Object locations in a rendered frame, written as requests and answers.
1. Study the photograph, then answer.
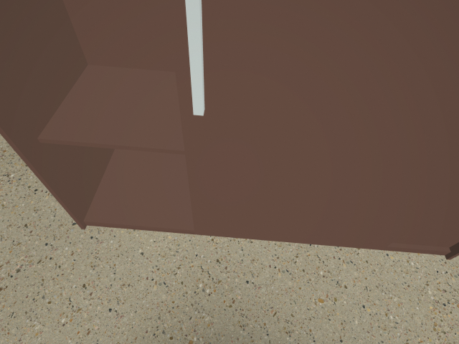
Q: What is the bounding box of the wardrobe door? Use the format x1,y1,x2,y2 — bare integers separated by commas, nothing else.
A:
392,192,459,248
166,0,459,250

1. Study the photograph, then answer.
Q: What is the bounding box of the handle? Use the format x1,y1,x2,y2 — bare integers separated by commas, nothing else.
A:
185,0,204,116

